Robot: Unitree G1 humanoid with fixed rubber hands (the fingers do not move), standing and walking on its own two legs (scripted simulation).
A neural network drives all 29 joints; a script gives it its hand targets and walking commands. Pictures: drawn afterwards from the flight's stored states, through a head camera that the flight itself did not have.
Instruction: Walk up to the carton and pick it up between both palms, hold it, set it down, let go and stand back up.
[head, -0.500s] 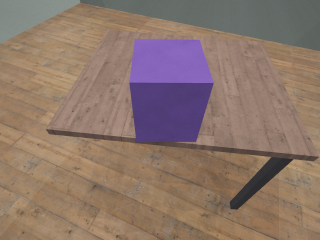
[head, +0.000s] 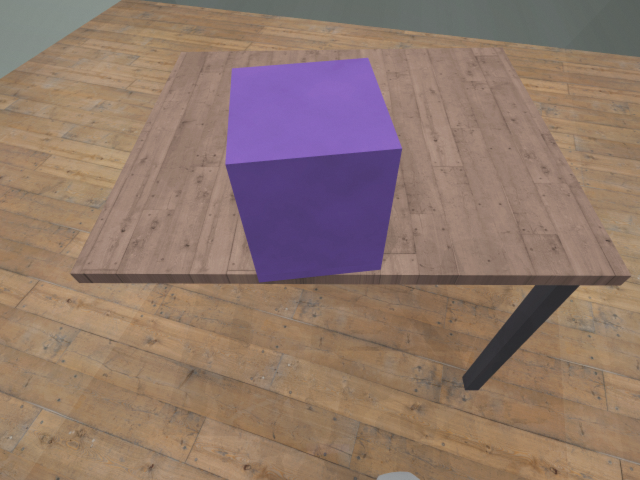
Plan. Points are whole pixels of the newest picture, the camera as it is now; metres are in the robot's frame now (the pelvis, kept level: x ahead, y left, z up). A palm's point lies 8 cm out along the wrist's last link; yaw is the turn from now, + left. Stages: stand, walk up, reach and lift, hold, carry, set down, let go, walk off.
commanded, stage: walk up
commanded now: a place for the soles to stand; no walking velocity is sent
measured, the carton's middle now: (311, 175) +0.51 +0.02 +0.06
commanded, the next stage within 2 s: none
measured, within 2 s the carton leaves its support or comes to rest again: neither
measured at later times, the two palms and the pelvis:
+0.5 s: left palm out of the picture +0.06 +0.19 -0.13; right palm out of the picture +0.03 -0.30 -0.15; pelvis +0.02 -0.04 +0.00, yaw -1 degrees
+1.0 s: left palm out of the picture +0.10 +0.20 -0.13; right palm out of the picture +0.04 -0.29 -0.16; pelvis +0.02 -0.04 -0.01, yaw -2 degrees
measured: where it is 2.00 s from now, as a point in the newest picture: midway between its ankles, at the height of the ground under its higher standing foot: outside the picture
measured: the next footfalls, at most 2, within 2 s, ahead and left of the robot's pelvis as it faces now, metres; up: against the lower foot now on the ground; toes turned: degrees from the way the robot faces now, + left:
left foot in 1.36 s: +0.21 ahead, +0.15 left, +0.00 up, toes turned +6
right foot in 1.88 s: +0.26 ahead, -0.05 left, +0.00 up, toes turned -1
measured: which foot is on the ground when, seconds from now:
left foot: down 0.00-1.00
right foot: down 0.00-1.00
